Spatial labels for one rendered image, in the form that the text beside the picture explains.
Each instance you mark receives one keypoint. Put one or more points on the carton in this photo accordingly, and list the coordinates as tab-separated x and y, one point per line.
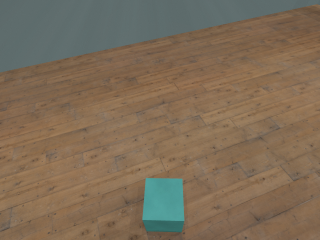
163	207

